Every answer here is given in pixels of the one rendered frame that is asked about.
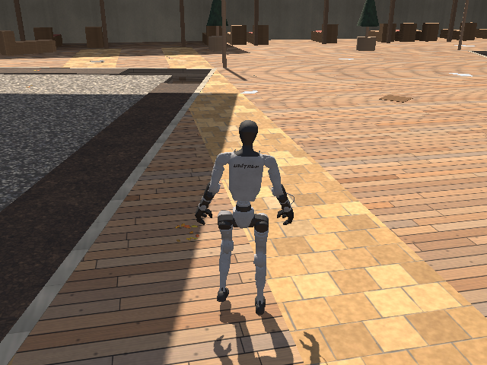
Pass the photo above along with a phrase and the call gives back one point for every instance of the left robot hand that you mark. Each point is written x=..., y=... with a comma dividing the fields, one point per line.
x=200, y=213

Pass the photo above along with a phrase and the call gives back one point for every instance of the robot left upper arm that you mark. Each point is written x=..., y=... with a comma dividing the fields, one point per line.
x=221, y=160

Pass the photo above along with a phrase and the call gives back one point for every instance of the robot right upper arm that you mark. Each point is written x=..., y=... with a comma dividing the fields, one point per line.
x=274, y=174

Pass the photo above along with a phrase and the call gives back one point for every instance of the left robot forearm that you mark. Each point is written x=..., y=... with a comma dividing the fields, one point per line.
x=206, y=199

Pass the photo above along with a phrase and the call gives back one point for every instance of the right robot forearm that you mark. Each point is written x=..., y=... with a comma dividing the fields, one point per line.
x=283, y=200

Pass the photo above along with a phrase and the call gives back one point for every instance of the humanoid robot head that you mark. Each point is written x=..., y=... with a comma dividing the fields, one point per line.
x=248, y=130

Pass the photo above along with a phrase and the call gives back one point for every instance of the right robot foot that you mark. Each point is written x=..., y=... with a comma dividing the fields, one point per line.
x=260, y=307

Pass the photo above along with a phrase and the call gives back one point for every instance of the right robot hand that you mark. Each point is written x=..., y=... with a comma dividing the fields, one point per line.
x=289, y=214

